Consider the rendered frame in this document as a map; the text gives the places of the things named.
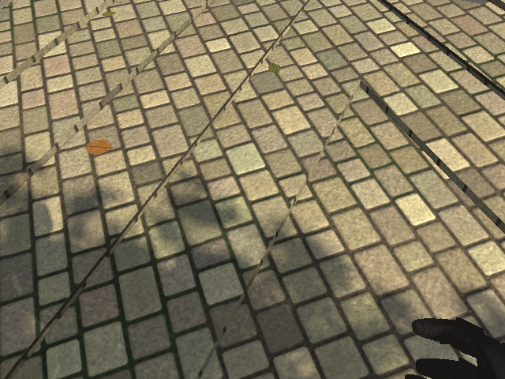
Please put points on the right robot hand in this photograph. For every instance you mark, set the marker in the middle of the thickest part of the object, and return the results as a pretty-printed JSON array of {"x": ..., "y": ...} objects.
[{"x": 467, "y": 338}]

